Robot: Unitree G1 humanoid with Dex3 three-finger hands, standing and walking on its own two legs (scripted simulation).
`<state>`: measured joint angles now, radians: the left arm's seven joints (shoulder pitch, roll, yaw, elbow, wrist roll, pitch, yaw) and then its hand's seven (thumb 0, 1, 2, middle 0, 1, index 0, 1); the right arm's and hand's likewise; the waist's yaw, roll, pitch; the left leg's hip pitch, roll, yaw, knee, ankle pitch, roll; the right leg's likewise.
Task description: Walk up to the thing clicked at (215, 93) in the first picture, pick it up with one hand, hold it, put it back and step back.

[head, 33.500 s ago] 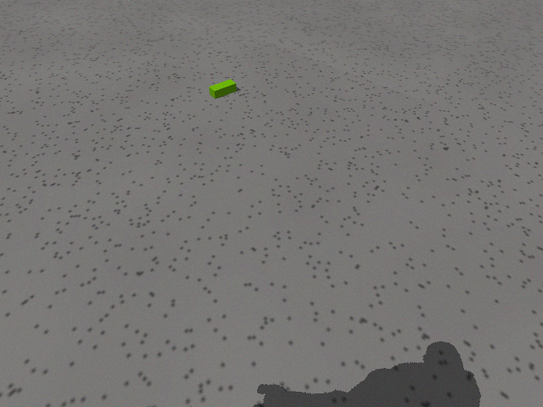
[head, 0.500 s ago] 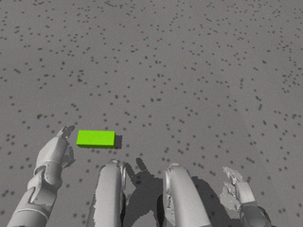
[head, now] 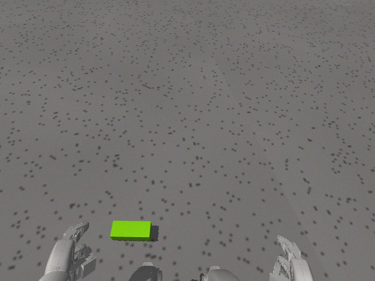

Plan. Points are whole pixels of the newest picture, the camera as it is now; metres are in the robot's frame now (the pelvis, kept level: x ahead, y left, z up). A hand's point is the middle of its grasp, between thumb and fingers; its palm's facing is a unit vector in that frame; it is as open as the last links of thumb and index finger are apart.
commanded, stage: home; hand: left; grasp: from above
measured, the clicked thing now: (131, 230) +0.42 +0.21 -0.66
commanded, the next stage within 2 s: none
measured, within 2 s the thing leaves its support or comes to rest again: neither
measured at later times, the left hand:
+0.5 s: hand (89, 264) +0.18 +0.18 -0.02, palm faces +0.07 -0.98 -0.20, open 7.4 cm
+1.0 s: hand (92, 264) +0.18 +0.17 -0.02, palm faces +0.05 -0.98 -0.21, open 7.4 cm
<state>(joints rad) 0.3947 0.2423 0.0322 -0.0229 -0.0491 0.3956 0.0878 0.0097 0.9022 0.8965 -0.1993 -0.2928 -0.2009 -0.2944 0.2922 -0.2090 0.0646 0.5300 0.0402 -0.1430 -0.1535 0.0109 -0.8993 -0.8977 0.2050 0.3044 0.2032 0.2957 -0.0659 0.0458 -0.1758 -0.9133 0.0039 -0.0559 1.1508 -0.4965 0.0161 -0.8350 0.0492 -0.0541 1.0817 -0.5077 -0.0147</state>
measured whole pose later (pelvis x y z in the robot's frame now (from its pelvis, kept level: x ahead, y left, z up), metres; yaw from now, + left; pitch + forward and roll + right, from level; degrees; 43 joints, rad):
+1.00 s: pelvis +0.02 -0.01 +0.03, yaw +1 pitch +9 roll -2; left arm 0.49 0.23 0.03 -0.10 -0.05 0.43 0.02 0.01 0.91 0.90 -0.20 -0.29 -0.20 -0.29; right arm 0.30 -0.23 0.05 0.54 0.01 -0.23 -0.18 0.01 -0.90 -0.90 0.21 0.30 0.20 0.30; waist -0.04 0.04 -0.16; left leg -0.69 0.00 -0.05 0.98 -0.46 0.01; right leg -0.61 0.04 -0.05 0.93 -0.48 -0.02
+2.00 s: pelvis +0.03 -0.01 +0.03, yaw +1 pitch +10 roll -2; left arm 0.51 0.24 0.02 -0.13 -0.06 0.44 0.02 0.01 0.91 0.90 -0.20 -0.29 -0.20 -0.29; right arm 0.30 -0.22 0.04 0.53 0.01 -0.22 -0.18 0.01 -0.90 -0.90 0.21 0.30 0.20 0.30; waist -0.04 0.04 -0.17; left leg -0.70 0.00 -0.05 1.00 -0.48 0.01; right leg -0.63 0.04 -0.05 0.94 -0.49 -0.02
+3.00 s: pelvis +0.01 +0.01 +0.09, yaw +1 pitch -4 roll +0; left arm 0.19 0.28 0.04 1.14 0.03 0.01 0.03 0.00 0.91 0.90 -0.20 -0.30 -0.20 -0.30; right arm 0.16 -0.28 -0.03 1.11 -0.03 0.00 -0.03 0.01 -0.90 -0.90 0.20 0.30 0.20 0.30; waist 0.02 0.01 0.06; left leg -0.12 -0.05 -0.02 0.36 -0.16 0.04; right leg -0.09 -0.01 0.00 0.37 -0.20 0.01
